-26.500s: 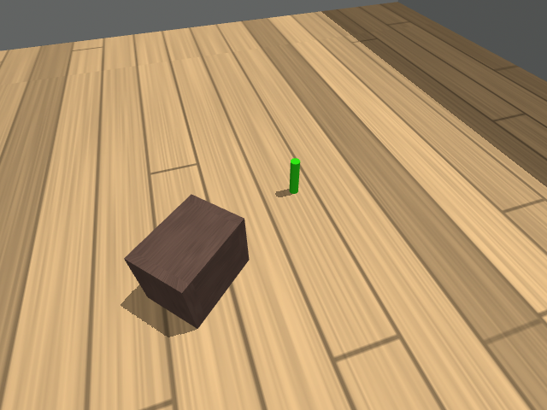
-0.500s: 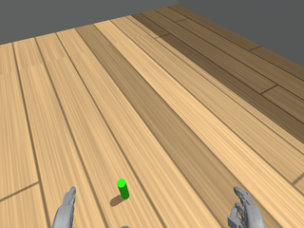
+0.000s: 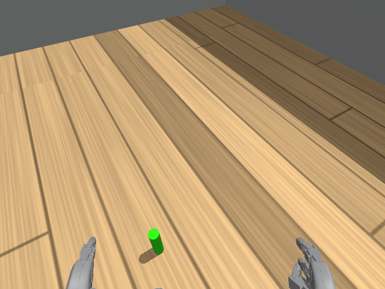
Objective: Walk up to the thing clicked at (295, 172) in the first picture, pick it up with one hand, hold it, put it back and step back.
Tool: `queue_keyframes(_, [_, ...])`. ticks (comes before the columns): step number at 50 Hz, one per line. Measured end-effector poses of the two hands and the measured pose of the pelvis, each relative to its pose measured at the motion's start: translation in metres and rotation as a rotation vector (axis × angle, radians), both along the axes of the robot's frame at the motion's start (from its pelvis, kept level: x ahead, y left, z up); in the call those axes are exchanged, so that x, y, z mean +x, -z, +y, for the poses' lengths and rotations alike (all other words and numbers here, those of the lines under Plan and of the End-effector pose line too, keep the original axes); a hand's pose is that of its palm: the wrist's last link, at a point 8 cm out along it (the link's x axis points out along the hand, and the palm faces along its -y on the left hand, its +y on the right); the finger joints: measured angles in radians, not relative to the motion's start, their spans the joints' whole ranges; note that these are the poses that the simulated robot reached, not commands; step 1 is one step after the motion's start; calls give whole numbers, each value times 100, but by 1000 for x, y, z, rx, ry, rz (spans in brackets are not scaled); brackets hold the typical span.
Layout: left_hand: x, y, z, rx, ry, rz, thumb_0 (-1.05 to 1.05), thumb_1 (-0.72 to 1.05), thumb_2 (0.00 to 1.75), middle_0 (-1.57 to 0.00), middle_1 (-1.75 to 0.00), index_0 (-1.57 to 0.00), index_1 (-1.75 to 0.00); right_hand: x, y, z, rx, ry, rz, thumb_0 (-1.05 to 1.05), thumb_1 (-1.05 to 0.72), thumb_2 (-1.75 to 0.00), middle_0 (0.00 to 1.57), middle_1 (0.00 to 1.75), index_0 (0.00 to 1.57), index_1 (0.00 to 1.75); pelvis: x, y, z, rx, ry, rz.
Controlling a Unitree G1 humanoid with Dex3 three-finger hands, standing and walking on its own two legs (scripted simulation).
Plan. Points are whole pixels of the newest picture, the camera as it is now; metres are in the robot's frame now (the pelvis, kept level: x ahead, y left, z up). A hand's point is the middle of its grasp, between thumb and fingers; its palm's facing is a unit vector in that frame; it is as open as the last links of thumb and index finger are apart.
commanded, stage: home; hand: left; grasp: from the side
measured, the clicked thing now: (156, 242) +0.43 +0.18 -0.62
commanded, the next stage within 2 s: stand in 0.04 s
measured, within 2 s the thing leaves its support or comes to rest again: neither
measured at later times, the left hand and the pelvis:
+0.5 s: hand (111, 285) +0.16 +0.18 -0.06, palm faces +0.08 -0.95 -0.29, open 11.5 cm; pelvis +0.00 +0.00 +0.00, yaw +0 degrees
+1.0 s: hand out of the picture +0.04 +0.26 -0.11, palm faces +0.00 -0.94 -0.34, open 7.4 cm; pelvis +0.00 +0.01 +0.05, yaw +1 degrees
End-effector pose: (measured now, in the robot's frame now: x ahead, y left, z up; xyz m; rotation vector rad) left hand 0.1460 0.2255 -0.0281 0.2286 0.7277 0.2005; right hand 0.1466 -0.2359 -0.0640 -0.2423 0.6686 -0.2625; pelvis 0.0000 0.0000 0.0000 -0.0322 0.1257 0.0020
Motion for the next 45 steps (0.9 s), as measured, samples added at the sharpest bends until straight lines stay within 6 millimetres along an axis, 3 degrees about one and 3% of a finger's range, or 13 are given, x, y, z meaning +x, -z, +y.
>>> queue_keyframes(13, [1, -2, 1, 0, -4, -6, -1, -49, 12, -10, -11, -10, -12, 2, -1, 1, -1, -8, 0, 1, -90, -90, 21, 30, 21, 30, 0, -1, 0, -1, -3, -1])
queue_keyframes(18, [-1, -2, 1, 0, -1, -5, -1, -25, 36, -16, -21, -16, -21, 0, -1, 0, -3, -6, -1, 1, -90, -90, 21, 30, 21, 30, -1, -1, 1, -1, -2, -3])
queue_keyframes(24, [-4, -1, 1, 1, 0, -3, -1, 16, 67, -19, -27, -19, -27, -2, -1, 1, -2, -6, -1, 1, -90, -90, 21, 30, 21, 30, -3, 0, 1, -1, -2, -8])
queue_keyframes(28, [-5, 21, 13, 50, 94, 42, 0, 45, 79, -20, -28, -20, -29, -10, 13, -6, -37, -135, 167, 1, -90, -90, 21, 30, 21, 30, -9, -5, 0, 20, -7, -67])
queue_keyframes(35, [-41, 46, 51, 62, 56, 231, 0, 77, 88, -21, -29, -21, -30, -42, 16, -35, -22, -91, 357, 1, -90, -90, 21, 30, 21, 30, -9, -17, 3, 32, -8, -116])
queue_keyframes(40, [-74, 51, 68, 66, -1, 360, 1, 86, 89, -21, -30, -20, -30, -65, 12, -45, -28, -45, 451, 1, -91, -90, 21, 30, 21, 30, -5, -28, 7, 27, -12, -134])
queue_keyframes(45, [-99, 51, 75, 58, -40, 455, 1, 89, 90, -21, -30, -20, -30, -79, 10, -43, -14, -21, 519, 0, -91, -90, 20, 30, 21, 30, -3, -38, 10, 26, -15, -154])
